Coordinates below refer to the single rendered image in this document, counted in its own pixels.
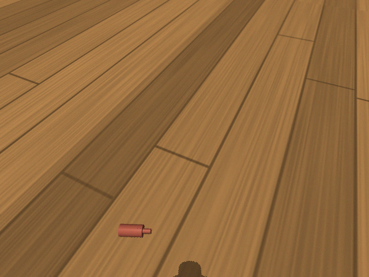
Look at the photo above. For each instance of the bottle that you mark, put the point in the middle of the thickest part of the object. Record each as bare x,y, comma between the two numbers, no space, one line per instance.
132,230

